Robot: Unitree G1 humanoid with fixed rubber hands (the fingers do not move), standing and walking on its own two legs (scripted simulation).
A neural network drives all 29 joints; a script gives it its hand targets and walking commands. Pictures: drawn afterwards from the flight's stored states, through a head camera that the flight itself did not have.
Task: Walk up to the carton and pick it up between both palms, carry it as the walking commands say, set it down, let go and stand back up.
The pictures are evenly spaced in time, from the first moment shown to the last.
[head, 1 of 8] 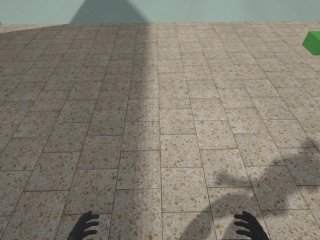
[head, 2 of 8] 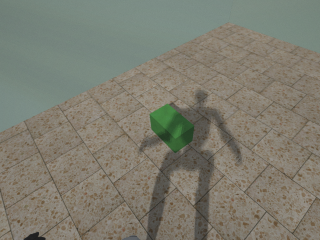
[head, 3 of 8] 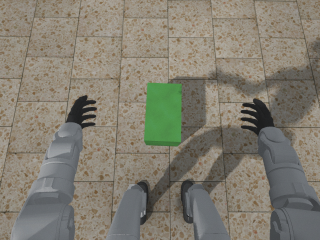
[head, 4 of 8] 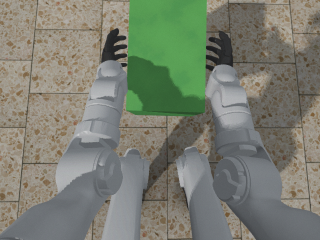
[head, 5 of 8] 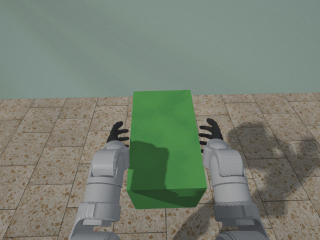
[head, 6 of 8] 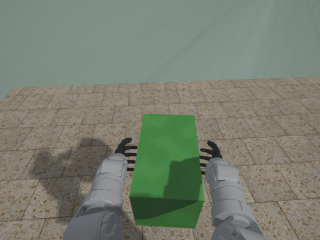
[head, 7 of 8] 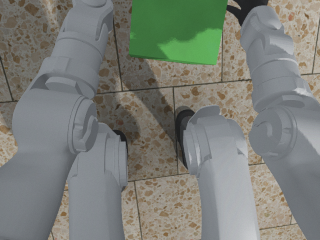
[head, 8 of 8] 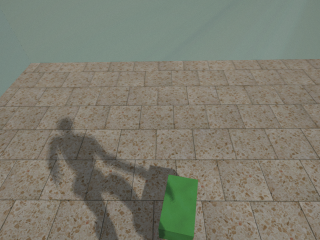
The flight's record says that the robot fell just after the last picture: no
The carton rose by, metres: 0.73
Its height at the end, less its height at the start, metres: +0.00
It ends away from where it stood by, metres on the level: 0.83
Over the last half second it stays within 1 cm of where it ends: yes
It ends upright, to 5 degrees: yes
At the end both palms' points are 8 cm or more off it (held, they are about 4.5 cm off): yes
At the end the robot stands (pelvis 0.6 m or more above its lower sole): yes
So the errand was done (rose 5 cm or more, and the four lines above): yes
